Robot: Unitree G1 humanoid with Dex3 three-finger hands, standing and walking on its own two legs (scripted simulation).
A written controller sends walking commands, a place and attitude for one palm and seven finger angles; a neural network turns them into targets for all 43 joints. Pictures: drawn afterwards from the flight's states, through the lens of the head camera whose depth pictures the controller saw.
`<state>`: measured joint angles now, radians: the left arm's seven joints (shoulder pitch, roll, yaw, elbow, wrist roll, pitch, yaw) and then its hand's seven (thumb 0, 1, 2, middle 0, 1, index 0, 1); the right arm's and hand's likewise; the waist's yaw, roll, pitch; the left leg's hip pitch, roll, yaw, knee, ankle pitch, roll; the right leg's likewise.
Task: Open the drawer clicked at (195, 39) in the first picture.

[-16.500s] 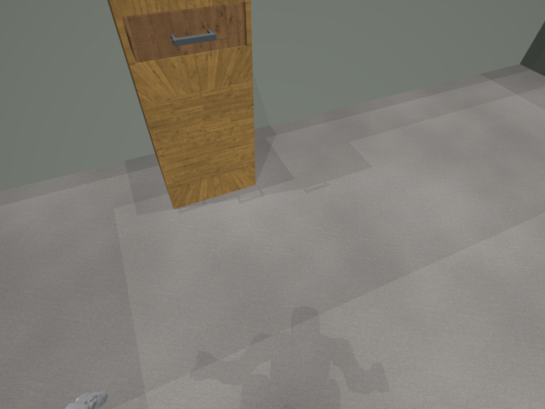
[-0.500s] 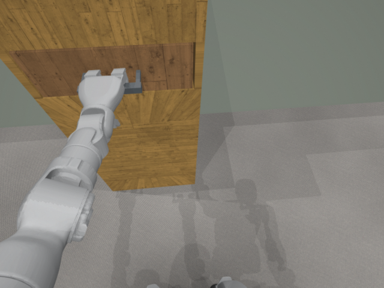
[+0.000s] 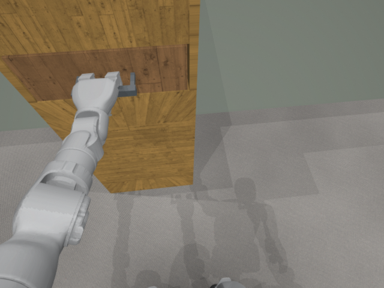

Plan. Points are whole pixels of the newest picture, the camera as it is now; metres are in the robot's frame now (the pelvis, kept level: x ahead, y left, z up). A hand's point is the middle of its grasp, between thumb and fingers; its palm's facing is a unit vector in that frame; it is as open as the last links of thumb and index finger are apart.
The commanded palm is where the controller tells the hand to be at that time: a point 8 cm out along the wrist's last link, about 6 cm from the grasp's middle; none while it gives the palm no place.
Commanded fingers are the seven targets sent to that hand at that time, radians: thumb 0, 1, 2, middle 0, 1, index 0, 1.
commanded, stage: pull the drawer open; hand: left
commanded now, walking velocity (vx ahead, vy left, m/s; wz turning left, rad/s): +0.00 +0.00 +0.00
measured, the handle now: (105, 85) +0.56 +0.15 +0.06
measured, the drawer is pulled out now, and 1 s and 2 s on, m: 0.00 0.07 0.30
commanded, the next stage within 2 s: none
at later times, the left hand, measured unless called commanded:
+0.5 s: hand (104, 121) +0.48 +0.16 +0.03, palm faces -0.03 -0.03 -1.00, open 5.3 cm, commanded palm +0.46 +0.16 +0.09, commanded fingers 0.00 0.90 0.90 -0.40 -1.35 -0.40 -1.35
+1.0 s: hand (103, 138) +0.43 +0.15 +0.03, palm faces +0.00 -0.08 -1.00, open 5.3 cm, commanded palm +0.38 +0.17 +0.09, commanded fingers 0.00 0.90 0.90 -0.40 -1.35 -0.40 -1.35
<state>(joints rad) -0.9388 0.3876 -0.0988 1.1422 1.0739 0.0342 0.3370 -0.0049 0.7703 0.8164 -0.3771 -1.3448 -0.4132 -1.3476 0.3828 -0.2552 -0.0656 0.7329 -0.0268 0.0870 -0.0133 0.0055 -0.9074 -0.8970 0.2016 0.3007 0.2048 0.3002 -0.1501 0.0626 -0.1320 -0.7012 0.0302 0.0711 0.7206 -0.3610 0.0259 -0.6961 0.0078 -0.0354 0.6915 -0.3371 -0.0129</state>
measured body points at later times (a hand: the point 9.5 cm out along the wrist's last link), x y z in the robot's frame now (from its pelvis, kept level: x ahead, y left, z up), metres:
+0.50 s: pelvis +0.01 +0.00 +0.00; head +0.09 -0.02 +0.45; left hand +0.47 +0.16 +0.09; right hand +0.06 -0.27 -0.13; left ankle -0.02 +0.10 -0.71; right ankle -0.02 -0.11 -0.71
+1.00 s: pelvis +0.01 +0.00 +0.01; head +0.07 -0.03 +0.46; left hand +0.43 +0.16 +0.09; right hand +0.04 -0.27 -0.13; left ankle -0.02 +0.10 -0.71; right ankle -0.02 -0.11 -0.71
